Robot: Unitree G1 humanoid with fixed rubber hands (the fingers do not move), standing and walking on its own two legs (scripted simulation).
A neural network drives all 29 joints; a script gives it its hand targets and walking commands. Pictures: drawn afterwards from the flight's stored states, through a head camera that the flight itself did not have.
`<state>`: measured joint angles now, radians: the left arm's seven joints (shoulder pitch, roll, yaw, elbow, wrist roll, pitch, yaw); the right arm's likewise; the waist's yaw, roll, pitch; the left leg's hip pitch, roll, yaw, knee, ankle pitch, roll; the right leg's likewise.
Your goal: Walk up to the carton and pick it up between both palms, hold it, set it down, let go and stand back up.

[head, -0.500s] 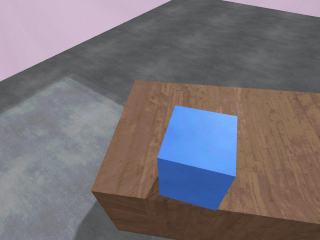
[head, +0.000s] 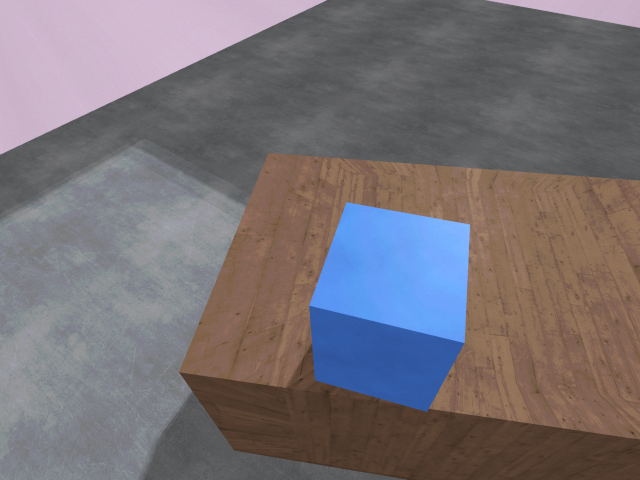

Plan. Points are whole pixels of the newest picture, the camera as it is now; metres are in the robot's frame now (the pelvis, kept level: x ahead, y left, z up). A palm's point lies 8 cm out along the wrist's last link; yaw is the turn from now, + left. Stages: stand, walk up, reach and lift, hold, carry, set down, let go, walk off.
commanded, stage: stand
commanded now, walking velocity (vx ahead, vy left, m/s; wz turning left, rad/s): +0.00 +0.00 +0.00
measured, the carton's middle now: (387, 307) +0.41 -0.07 -0.09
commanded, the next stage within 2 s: none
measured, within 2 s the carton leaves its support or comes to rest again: neither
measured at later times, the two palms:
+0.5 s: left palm out of the picture -0.04 +0.21 -0.15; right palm out of the picture -0.02 -0.22 -0.14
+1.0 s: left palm out of the picture -0.04 +0.20 -0.15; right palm out of the picture -0.04 -0.23 -0.15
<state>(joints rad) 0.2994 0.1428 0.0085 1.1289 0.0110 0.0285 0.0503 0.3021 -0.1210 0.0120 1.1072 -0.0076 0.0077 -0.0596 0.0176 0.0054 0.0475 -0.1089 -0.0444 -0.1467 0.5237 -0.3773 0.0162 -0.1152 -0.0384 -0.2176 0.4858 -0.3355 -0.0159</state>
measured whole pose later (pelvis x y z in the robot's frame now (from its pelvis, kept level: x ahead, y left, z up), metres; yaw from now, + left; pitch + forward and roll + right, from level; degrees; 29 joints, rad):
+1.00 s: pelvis -0.04 -0.02 +0.00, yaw -1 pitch -3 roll -1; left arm 0.27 0.16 0.01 1.08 0.02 0.03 0.04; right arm 0.29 -0.12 0.00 1.06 -0.02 0.02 -0.06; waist 0.01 0.00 0.07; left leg -0.18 -0.01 -0.15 0.58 -0.36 -0.02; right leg -0.18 0.00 -0.22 0.53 -0.30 -0.07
